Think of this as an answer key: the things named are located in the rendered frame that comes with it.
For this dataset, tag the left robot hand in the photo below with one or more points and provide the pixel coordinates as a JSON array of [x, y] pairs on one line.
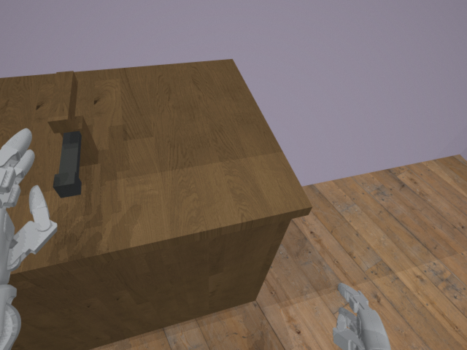
[[15, 162]]

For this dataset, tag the counter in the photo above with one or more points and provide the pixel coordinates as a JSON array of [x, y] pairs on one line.
[[186, 196]]

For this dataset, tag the tap lever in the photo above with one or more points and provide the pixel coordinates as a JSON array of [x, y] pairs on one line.
[[66, 182]]

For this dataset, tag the right robot hand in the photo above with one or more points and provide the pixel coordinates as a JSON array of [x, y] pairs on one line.
[[365, 331]]

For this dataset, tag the left robot forearm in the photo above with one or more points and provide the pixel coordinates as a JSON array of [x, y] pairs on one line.
[[10, 321]]

